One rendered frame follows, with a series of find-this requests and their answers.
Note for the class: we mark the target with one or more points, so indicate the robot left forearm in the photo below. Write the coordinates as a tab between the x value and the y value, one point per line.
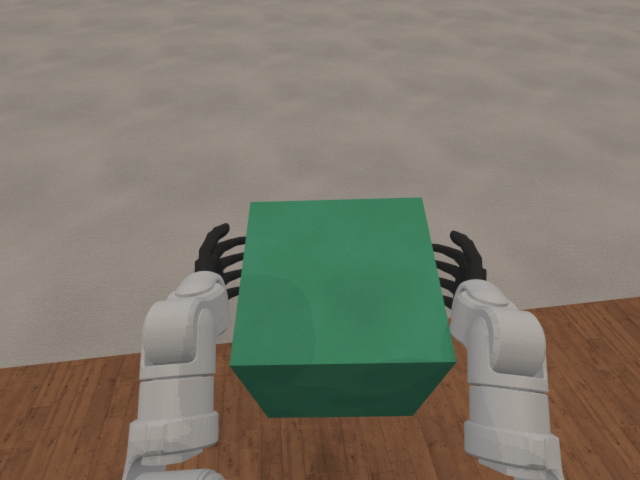
176	417

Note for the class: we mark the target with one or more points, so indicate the left robot hand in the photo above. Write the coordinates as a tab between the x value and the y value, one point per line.
210	253

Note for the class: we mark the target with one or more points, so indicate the carton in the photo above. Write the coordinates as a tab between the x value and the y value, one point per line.
340	310

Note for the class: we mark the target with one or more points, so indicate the right robot hand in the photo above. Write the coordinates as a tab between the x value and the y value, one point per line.
470	264

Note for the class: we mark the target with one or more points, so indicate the robot right forearm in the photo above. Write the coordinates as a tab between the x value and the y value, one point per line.
509	425

